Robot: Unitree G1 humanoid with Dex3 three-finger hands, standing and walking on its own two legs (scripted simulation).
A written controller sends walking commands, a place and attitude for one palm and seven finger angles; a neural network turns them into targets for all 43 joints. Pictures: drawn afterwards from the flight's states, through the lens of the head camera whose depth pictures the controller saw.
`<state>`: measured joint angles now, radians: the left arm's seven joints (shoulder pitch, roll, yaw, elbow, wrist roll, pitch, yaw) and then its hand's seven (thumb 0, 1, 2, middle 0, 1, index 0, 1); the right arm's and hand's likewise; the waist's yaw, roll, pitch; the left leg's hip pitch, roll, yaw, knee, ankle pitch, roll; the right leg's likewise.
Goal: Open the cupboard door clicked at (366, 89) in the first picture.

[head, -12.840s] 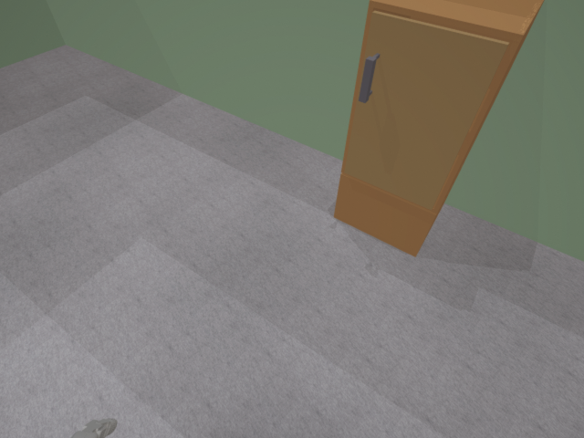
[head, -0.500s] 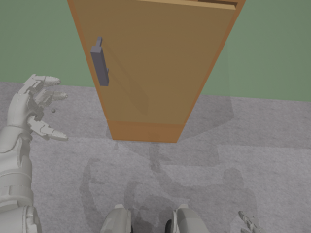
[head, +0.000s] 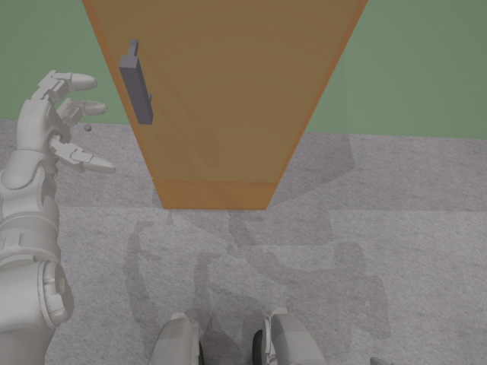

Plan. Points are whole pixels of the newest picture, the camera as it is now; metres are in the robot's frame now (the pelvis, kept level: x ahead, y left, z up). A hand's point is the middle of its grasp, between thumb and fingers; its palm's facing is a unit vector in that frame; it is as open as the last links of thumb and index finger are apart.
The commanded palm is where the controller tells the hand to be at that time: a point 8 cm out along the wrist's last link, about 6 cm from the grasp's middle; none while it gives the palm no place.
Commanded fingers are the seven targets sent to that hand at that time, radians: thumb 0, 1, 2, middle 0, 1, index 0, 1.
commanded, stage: move the hooked fingers beside the handle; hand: left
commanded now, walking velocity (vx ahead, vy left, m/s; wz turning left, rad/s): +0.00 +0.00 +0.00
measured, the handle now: (140, 84) +0.56 +0.16 +0.05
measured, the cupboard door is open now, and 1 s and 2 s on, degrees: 0 0 0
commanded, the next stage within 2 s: slide the fingers in behind the handle in 1.86 s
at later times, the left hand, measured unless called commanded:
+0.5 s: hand (102, 99) +0.53 +0.22 +0.04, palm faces -0.03 -1.00 -0.03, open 14.0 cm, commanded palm +0.51 +0.26 +0.05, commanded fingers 0.00 -0.50 0.30 -0.30 -1.20 -0.30 -1.20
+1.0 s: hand (108, 107) +0.52 +0.21 +0.04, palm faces -0.04 -1.00 +0.00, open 13.9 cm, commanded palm +0.51 +0.25 +0.05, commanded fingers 0.00 -0.50 0.30 -0.30 -1.20 -0.30 -1.20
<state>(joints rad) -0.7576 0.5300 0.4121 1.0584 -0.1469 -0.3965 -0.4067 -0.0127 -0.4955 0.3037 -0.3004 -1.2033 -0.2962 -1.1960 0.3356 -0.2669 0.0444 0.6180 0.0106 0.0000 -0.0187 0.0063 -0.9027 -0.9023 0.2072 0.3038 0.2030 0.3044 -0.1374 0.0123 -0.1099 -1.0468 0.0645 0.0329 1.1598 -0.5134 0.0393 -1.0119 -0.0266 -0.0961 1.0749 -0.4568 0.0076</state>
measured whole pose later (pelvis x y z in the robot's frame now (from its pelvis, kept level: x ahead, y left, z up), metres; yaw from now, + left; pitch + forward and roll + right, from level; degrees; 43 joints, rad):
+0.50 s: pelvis +0.00 -0.01 -0.01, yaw -2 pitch +28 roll -5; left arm -0.94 0.67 0.50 1.16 -0.08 -0.38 -0.40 -0.01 -0.49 0.30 -0.30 -1.20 -0.30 -1.20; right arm 0.38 -0.27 0.06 0.60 -0.01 0.07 0.00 0.00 -0.90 -0.90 0.21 0.30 0.20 0.30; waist -0.21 0.03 -0.09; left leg -1.17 0.09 0.03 1.21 -0.53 0.03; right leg -1.14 0.00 -0.10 1.12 -0.46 0.00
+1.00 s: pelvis +0.01 +0.00 -0.01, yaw -1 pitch +26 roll -5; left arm -0.90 0.56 0.44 1.14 -0.08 -0.41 -0.34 -0.01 -0.50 0.30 -0.30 -1.20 -0.31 -1.21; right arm 0.33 -0.26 0.05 0.59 -0.02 0.08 0.01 0.00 -0.90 -0.90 0.21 0.30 0.20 0.30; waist -0.19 0.02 -0.11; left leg -1.13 0.08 0.03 1.20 -0.53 0.04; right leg -1.09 -0.01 -0.10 1.10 -0.46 0.01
